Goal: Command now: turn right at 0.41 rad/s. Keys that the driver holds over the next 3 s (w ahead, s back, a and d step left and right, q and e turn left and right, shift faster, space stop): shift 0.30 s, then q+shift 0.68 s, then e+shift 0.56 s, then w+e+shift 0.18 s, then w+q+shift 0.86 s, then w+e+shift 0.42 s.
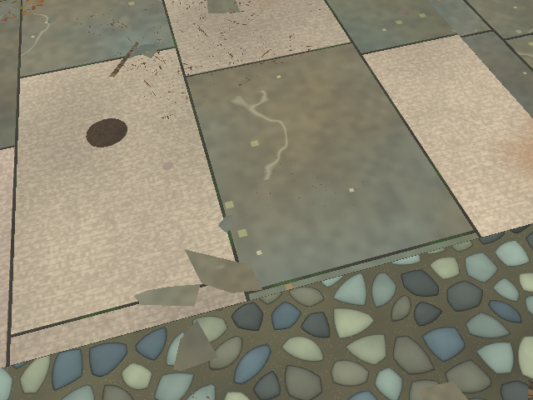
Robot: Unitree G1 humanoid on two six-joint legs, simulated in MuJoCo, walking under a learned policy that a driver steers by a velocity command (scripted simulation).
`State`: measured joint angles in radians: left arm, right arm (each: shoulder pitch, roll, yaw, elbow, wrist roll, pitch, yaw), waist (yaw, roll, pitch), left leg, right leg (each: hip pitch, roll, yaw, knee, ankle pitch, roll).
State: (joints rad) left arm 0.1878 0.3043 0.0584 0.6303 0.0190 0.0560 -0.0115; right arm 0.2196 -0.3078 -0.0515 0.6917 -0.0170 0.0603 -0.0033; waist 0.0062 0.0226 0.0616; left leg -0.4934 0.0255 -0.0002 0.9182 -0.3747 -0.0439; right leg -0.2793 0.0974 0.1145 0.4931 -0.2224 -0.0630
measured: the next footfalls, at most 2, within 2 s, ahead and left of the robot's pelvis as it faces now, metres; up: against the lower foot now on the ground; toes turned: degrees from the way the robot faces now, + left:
left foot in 0.14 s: +0.06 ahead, +0.12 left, +0.00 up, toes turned -2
right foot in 0.40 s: +0.01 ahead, -0.09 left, +0.00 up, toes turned +3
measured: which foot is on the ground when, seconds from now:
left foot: up 0.00-0.12, down 0.14-0.46, up 0.48-0.68, down 0.70-1.00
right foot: down 0.00-0.14, up 0.16-0.38, down 0.40-0.70, up 0.72-1.00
